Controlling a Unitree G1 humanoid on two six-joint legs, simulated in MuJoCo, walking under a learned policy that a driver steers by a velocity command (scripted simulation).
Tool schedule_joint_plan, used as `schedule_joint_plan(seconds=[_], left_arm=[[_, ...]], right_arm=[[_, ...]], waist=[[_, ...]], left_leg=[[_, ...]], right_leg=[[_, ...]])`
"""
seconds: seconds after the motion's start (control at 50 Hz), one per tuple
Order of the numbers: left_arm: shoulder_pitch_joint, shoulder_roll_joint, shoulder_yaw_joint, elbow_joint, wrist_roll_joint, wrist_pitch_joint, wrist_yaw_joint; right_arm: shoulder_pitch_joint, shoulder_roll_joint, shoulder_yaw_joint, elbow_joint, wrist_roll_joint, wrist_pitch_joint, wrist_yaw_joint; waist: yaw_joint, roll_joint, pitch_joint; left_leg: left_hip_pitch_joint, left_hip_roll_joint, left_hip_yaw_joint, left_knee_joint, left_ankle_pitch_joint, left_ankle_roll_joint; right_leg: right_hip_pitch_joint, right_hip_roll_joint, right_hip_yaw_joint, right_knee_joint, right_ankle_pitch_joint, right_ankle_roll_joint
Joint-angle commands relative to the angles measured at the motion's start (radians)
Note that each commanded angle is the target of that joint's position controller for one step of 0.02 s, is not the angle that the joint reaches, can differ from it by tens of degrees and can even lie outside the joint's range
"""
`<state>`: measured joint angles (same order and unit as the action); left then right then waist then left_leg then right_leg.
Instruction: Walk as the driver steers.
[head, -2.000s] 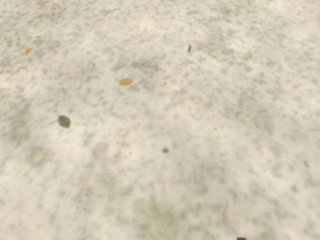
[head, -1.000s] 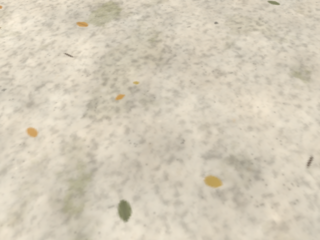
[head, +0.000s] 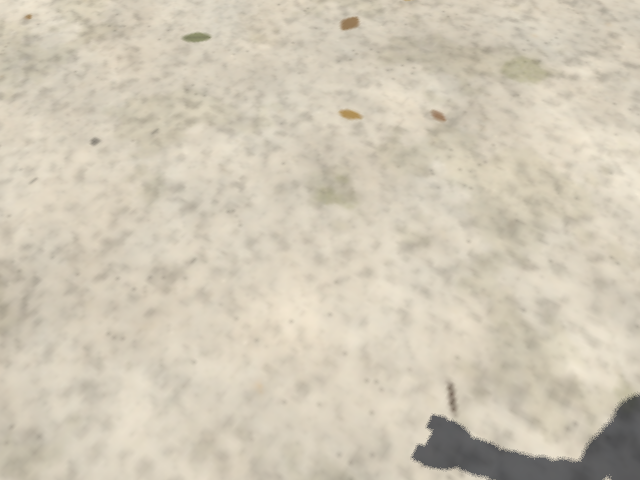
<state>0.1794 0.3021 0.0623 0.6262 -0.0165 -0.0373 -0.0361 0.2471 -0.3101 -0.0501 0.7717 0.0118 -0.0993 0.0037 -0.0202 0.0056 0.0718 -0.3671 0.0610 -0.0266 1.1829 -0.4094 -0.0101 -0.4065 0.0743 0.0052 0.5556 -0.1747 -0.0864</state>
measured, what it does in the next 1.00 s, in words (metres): walks ahead, turning right: left foot, then right foot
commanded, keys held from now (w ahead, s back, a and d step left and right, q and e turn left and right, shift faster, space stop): w+e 1.00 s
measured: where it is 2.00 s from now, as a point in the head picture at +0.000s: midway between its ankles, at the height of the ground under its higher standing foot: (453, 334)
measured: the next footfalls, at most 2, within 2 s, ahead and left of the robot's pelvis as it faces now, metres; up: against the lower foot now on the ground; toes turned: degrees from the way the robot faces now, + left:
left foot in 0.36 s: +0.39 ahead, +0.13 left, +0.00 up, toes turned -16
right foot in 0.88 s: +0.55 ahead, -0.22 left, +0.00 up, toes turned -33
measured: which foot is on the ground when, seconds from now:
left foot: up 0.00-0.34, down 0.36-0.88, up 0.90-1.00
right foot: down 0.00-0.36, up 0.38-0.86, down 0.88-1.00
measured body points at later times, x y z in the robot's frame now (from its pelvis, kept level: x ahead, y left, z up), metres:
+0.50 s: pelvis +0.28 +0.04 +0.01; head +0.30 +0.05 +0.46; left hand +0.45 +0.29 -0.11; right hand +0.35 -0.26 -0.08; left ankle +0.35 +0.14 -0.73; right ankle +0.17 -0.07 -0.64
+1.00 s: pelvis +0.51 -0.11 +0.00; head +0.54 -0.14 +0.45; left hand +0.79 +0.02 -0.08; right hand +0.43 -0.40 -0.12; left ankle +0.50 +0.08 -0.63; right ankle +0.52 -0.20 -0.73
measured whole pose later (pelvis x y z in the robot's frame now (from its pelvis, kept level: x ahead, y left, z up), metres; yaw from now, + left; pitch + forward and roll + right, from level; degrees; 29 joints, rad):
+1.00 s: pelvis +0.51 -0.11 +0.00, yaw -36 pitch +1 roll +0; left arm 0.20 0.30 0.07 0.62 -0.02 -0.04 -0.03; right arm 0.23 -0.31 -0.05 0.78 0.01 -0.10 0.01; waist -0.01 0.02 0.07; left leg -0.37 0.06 -0.02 1.19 -0.40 -0.01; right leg -0.38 0.08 0.00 0.54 -0.18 -0.09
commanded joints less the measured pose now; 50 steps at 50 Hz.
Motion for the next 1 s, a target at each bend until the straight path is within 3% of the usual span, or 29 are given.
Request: schedule_joint_plan(seconds=[0.02,0.08,0.18,0.22,0.28,0.32,0.34,0.36,0.38,0.4,0.42,0.44,0.46,0.48,0.52,0.58,0.7,0.78,0.82,0.84,0.86,0.88,0.9,0.92,0.94,0.96,0.98,1.0], left_arm=[[0.040,0.127,0.037,-0.064,0.016,-0.018,0.012],[0.047,0.139,0.041,-0.045,0.011,-0.025,0.028],[0.120,0.162,0.049,0.000,-0.002,-0.015,0.050],[0.157,0.170,0.052,0.019,-0.007,-0.011,0.052],[0.176,0.156,0.050,0.036,-0.011,-0.005,0.055],[0.161,0.148,0.051,0.036,-0.007,0.002,0.056],[0.161,0.117,0.040,0.034,-0.004,0.003,0.054],[0.170,0.055,0.017,0.022,0.005,0.001,0.050],[0.306,-0.010,-0.003,-0.002,-0.017,-0.007,0.049],[0.305,0.083,0.009,0.005,-0.030,-0.011,0.053],[0.201,0.154,0.030,0.004,-0.025,-0.005,0.054],[0.136,0.159,0.034,-0.007,-0.013,0.001,0.057],[0.102,0.146,0.036,-0.016,-0.002,0.003,0.054],[0.102,0.126,0.037,-0.020,-0.005,0.006,0.048],[0.109,0.084,0.031,-0.020,-0.014,0.016,0.041],[0.058,0.053,0.022,-0.047,-0.007,0.023,0.037],[-0.091,0.024,0.006,-0.079,-0.006,0.006,0.003],[-0.173,0.032,0.007,-0.119,-0.010,0.006,-0.020],[-0.142,0.065,0.024,-0.124,-0.003,0.011,-0.024],[-0.074,0.094,0.040,-0.112,0.000,0.015,-0.022],[0.073,0.135,0.066,-0.074,-0.002,0.019,-0.015],[0.255,0.201,0.100,-0.024,-0.007,0.029,0.003],[0.233,0.326,0.115,-0.026,-0.022,0.024,0.016],[0.266,0.256,0.092,-0.061,-0.014,0.006,0.011],[0.235,0.197,0.071,-0.045,-0.003,-0.011,0.006],[0.182,0.176,0.063,-0.041,-0.003,-0.020,0.006],[0.112,0.146,0.053,-0.049,-0.002,-0.021,0.008],[0.069,0.125,0.044,-0.063,0.010,-0.023,0.012]], right_arm=[[-0.017,-0.137,-0.035,-0.095,-0.020,-0.021,-0.004],[-0.028,-0.097,-0.025,-0.096,-0.030,0.004,-0.006],[-0.229,-0.048,-0.002,-0.144,-0.022,-0.001,0.005],[-0.277,-0.061,-0.005,-0.159,-0.009,-0.008,0.014],[-0.273,-0.101,-0.021,-0.164,-0.003,-0.018,0.023],[-0.201,-0.118,-0.034,-0.148,-0.002,-0.025,0.021],[-0.118,-0.134,-0.046,-0.128,-0.008,-0.028,0.015],[0.009,-0.178,-0.060,-0.117,-0.026,-0.033,0.007],[0.110,-0.267,-0.082,-0.090,-0.039,-0.020,0.005],[0.123,-0.206,-0.073,-0.083,-0.012,-0.013,0.014],[0.076,-0.136,-0.054,-0.096,-0.008,-0.009,0.011],[0.024,-0.111,-0.044,-0.101,-0.017,-0.002,0.008],[-0.009,-0.085,-0.035,-0.095,-0.021,0.002,0.006],[-0.025,-0.070,-0.029,-0.088,-0.027,0.000,0.003],[-0.028,-0.061,-0.029,-0.073,-0.022,-0.007,0.000],[-0.010,-0.098,-0.043,-0.046,-0.018,-0.014,-0.001],[0.015,-0.143,-0.052,-0.009,-0.012,0.003,-0.008],[0.058,-0.178,-0.062,0.021,0.008,0.025,-0.009],[0.053,-0.209,-0.072,0.022,0.019,0.037,-0.013],[0.049,-0.224,-0.077,0.020,0.023,0.045,-0.017],[0.034,-0.221,-0.075,0.015,0.028,0.052,-0.022],[0.044,-0.187,-0.060,0.004,0.011,0.049,-0.026],[0.143,-0.033,-0.008,-0.058,-0.040,0.028,-0.010],[0.057,-0.092,-0.010,-0.071,-0.010,-0.010,0.002],[-0.057,-0.153,-0.027,-0.104,0.030,-0.031,0.010],[-0.075,-0.138,-0.020,-0.111,0.025,-0.042,0.007],[-0.072,-0.136,-0.022,-0.097,-0.001,-0.044,0.000],[-0.051,-0.145,-0.029,-0.091,-0.014,-0.035,-0.001]], waist=[[0.007,-0.063,-0.133],[-0.004,-0.057,-0.111],[0.071,-0.079,-0.064],[0.088,-0.085,-0.058],[0.074,-0.106,-0.060],[0.031,-0.134,-0.072],[-0.009,-0.126,-0.113],[-0.064,-0.041,-0.232],[-0.022,0.258,-0.374],[-0.037,0.273,-0.345],[-0.063,0.163,-0.213],[-0.054,0.099,-0.139],[-0.038,0.085,-0.085],[-0.016,0.112,-0.065],[-0.004,0.129,-0.056],[-0.006,0.088,-0.041],[-0.053,0.057,-0.010],[-0.062,0.055,0.020],[-0.021,0.082,-0.020],[0.025,0.095,-0.069],[0.112,0.078,-0.145],[0.194,0.014,-0.236],[0.067,-0.284,-0.313],[0.135,-0.187,-0.473],[0.154,-0.120,-0.321],[0.111,-0.062,-0.227],[0.066,-0.022,-0.166],[0.028,-0.046,-0.144]], left_leg=[[-0.274,0.062,-0.058,-0.048,0.099,-0.009],[-0.232,0.045,-0.030,-0.162,0.171,-0.053],[-0.159,-0.022,-0.027,-0.531,0.468,-0.071],[-0.120,-0.043,-0.038,-0.599,0.500,-0.065],[-0.087,-0.048,-0.073,-0.669,0.428,-0.037],[0.004,-0.053,-0.057,-0.700,0.347,-0.002],[0.132,-0.045,-0.045,-0.731,0.338,0.024],[0.360,0.091,-0.167,-0.722,0.288,0.083],[0.697,0.328,-0.597,-0.802,0.073,0.246],[0.693,0.375,-0.803,-0.888,-0.217,0.265],[0.578,0.327,-0.662,-0.910,-0.230,0.218],[0.465,0.283,-0.512,-0.912,-0.093,0.185],[0.371,0.240,-0.399,-0.930,0.036,0.176],[0.310,0.209,-0.315,-0.952,0.121,0.164],[0.264,0.182,-0.203,-0.992,0.216,0.167],[0.275,0.205,-0.111,-1.027,0.341,0.197],[0.318,0.183,0.095,-1.034,0.471,0.166],[0.413,0.218,0.155,-0.998,0.572,0.144],[0.456,0.221,0.195,-0.884,0.891,0.124],[0.461,0.216,0.214,-0.767,1.053,0.114],[0.401,0.190,0.244,-0.577,1.099,0.090],[0.185,0.153,0.244,-0.298,0.887,0.050],[-0.289,-0.032,0.199,0.075,-0.094,-0.014],[-0.404,-0.080,-0.044,0.213,-0.194,-0.009],[-0.483,-0.030,-0.063,0.198,-0.089,0.012],[-0.451,0.009,-0.058,0.108,0.002,0.023],[-0.387,0.039,-0.058,0.023,0.050,0.014],[-0.314,0.058,-0.066,-0.026,0.086,0.006]], right_leg=[[0.301,-0.250,0.392,-0.302,0.146,-0.201],[0.180,-0.217,0.309,-0.329,0.252,-0.212],[0.120,-0.155,0.256,-0.316,0.109,-0.145],[0.133,-0.174,0.298,-0.299,0.056,-0.136],[0.215,-0.208,0.388,-0.215,0.011,-0.115],[0.232,-0.205,0.424,-0.144,0.036,-0.092],[0.213,-0.163,0.403,-0.060,0.058,-0.065],[0.125,-0.102,0.331,0.185,-0.020,-0.028],[-0.208,0.043,0.180,0.527,-0.386,0.048],[-0.370,-0.028,0.179,0.692,-0.414,0.065],[-0.406,-0.068,0.177,0.743,-0.320,0.072],[-0.383,-0.101,0.142,0.734,-0.247,0.078],[-0.358,-0.128,0.138,0.690,-0.195,0.082],[-0.313,-0.155,0.135,0.655,-0.160,0.081],[-0.275,-0.171,0.106,0.614,-0.131,0.084],[-0.324,-0.185,0.101,0.519,-0.060,0.097],[-0.273,-0.172,0.023,0.213,0.193,0.087],[-0.246,-0.149,-0.029,0.096,0.135,0.045],[-0.151,-0.093,-0.080,0.074,0.032,0.005],[-0.051,-0.054,-0.107,0.067,-0.013,-0.021],[0.153,-0.012,-0.120,0.007,0.033,-0.057],[0.464,-0.047,-0.012,-0.015,0.053,-0.102],[0.813,-0.326,0.533,-0.062,-0.066,-0.280],[0.863,-0.411,0.838,-0.232,-0.255,-0.347],[0.766,-0.380,0.698,-0.266,-0.190,-0.283],[0.620,-0.339,0.580,-0.267,-0.098,-0.249],[0.483,-0.298,0.485,-0.273,0.016,-0.223],[0.386,-0.270,0.428,-0.291,0.109,-0.216]])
